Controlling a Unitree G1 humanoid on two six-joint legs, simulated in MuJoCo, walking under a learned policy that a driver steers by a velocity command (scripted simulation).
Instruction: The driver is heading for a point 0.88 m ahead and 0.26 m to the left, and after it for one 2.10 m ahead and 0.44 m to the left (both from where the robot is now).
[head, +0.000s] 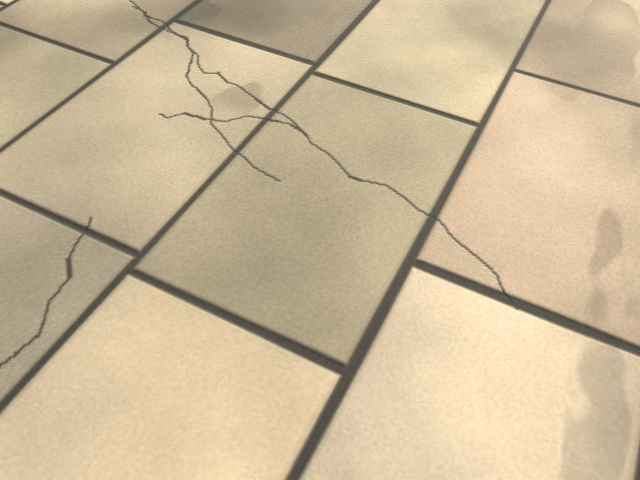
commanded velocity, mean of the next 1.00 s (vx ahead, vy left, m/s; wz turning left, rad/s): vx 0.50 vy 0.00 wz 0.33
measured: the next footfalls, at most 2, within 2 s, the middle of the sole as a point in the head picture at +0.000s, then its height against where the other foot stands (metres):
right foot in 0.26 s outside the picture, level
left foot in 0.84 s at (261, 437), level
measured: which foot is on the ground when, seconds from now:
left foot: down 0.00-0.26, up 0.28-0.82, down 0.84-1.00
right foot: up 0.00-0.24, down 0.26-0.82, up 0.84-1.00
